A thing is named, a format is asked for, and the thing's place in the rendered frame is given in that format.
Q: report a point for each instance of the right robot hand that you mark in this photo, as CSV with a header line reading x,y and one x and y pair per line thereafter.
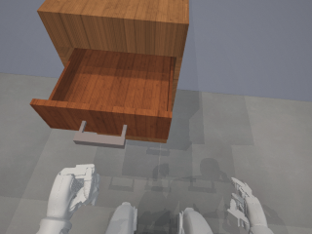
x,y
250,211

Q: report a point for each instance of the handle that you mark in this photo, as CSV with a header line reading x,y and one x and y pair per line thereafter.
x,y
82,138

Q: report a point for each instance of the left robot forearm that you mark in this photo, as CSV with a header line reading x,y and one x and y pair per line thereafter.
x,y
54,225

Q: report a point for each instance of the left robot hand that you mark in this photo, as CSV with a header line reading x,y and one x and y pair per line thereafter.
x,y
82,181

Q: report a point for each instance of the robot thigh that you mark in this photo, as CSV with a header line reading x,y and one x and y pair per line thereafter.
x,y
191,222
123,221

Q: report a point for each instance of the cabinet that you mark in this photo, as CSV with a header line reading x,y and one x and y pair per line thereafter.
x,y
147,27

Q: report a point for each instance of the left robot thigh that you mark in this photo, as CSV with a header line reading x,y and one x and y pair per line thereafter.
x,y
123,221

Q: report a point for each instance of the drawer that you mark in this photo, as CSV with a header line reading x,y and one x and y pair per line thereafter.
x,y
110,89

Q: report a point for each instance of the right robot thigh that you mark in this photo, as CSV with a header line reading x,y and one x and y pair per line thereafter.
x,y
191,222

